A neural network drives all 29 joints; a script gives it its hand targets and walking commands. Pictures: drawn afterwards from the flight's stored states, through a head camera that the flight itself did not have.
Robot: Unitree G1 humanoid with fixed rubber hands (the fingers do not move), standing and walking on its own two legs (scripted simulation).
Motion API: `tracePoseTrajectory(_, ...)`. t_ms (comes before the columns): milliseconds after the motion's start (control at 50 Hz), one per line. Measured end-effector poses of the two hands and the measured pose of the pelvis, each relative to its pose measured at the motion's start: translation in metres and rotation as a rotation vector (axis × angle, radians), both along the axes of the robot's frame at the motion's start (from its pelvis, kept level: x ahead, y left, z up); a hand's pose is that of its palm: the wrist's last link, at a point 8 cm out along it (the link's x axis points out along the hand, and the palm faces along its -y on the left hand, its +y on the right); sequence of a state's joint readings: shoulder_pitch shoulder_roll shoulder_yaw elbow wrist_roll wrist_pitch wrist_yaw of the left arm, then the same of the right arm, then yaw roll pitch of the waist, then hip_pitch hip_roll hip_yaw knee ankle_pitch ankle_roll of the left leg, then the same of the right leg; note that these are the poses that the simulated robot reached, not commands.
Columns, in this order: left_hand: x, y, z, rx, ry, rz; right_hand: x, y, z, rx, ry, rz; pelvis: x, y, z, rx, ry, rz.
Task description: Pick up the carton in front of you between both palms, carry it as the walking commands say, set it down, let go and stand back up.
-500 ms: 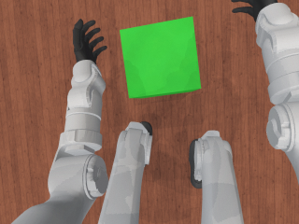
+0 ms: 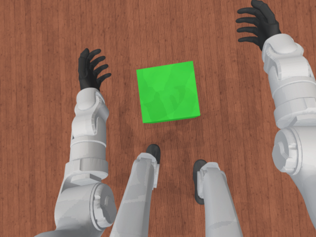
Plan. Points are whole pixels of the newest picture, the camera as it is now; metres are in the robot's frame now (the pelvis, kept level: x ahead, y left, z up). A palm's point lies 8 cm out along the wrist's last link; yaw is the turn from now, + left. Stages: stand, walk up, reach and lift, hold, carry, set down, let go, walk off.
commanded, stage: let go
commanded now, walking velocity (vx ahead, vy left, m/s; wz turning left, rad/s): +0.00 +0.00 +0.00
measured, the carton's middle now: (169, 97) +0.47 +0.06 -0.50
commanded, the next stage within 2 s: stand in 1.36 s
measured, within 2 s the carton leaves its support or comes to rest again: neither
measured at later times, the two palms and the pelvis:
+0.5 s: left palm (35, 136) +0.32 +0.25 +0.03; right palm out of the picture +0.38 -0.19 +0.01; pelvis +0.06 +0.02 +0.11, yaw -2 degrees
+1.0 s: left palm (14, 176) +0.27 +0.23 +0.08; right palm out of the picture +0.26 -0.23 +0.08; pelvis +0.10 +0.00 +0.15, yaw +0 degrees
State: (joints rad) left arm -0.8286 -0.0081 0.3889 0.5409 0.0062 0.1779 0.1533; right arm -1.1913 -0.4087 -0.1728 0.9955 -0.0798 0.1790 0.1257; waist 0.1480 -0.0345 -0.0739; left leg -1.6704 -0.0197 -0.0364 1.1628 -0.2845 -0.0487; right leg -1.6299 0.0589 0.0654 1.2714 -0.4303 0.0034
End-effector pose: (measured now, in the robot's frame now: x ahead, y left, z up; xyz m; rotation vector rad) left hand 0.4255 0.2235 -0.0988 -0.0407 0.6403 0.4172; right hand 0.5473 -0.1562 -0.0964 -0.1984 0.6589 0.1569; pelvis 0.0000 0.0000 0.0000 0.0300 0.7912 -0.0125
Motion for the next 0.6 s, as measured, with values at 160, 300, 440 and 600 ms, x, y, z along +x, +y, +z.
tracePoseTrajectory(160, -0.02, -0.007, 0.03, 0.029, 0.045, -0.13, -0.037, -0.014, 0.028, -0.033, 0.006, -0.083, 0.016, 0.003, 0.035, -0.017, -0.036, -0.007)
tracePoseTrajectory(300, -0.059, 0.001, 0.069, 0.054, 0.13, -0.301, -0.107, -0.03, 0.057, -0.066, 0.031, -0.209, 0.034, 0.01, 0.071, -0.031, -0.158, -0.018)
tracePoseTrajectory(440, -0.093, 0.02, 0.113, 0.062, 0.167, -0.381, -0.15, -0.033, 0.095, -0.065, 0.036, -0.235, 0.055, 0.019, 0.1, -0.033, -0.303, -0.017)
tracePoseTrajectory(600, -0.14, 0.03, 0.151, 0.053, 0.178, -0.358, -0.186, -0.035, 0.126, -0.068, 0.051, -0.213, 0.081, 0.023, 0.125, -0.033, -0.458, -0.002)
